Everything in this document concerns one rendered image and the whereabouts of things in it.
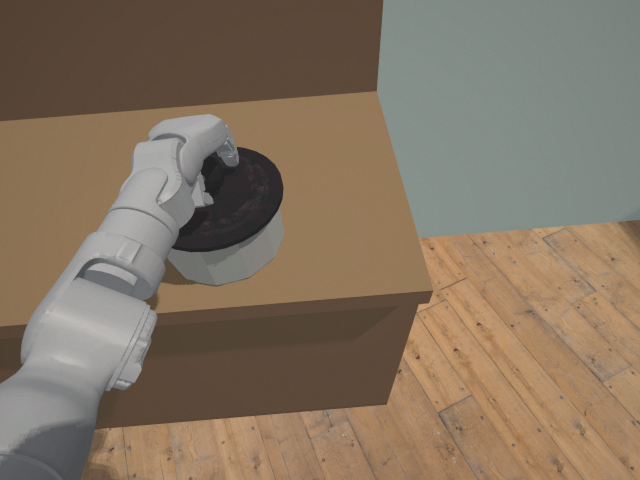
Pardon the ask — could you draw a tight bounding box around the knob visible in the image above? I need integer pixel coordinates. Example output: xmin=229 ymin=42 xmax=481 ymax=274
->
xmin=201 ymin=156 xmax=225 ymax=193

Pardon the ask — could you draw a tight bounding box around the table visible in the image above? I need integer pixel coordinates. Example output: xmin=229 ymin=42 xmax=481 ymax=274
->
xmin=0 ymin=0 xmax=434 ymax=429

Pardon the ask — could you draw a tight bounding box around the lid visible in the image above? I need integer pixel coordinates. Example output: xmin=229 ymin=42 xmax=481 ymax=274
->
xmin=172 ymin=147 xmax=283 ymax=252

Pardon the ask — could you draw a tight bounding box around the robot left hand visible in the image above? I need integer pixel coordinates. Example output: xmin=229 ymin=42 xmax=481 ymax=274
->
xmin=148 ymin=114 xmax=239 ymax=208

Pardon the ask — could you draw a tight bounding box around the left robot upper arm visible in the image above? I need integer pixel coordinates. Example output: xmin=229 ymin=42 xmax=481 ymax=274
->
xmin=0 ymin=277 xmax=157 ymax=480

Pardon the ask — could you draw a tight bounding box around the robot left forearm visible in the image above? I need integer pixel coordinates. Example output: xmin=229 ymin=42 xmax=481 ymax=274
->
xmin=21 ymin=129 xmax=203 ymax=364

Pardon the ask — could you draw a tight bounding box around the pot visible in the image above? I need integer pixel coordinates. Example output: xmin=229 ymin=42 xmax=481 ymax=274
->
xmin=167 ymin=206 xmax=285 ymax=285

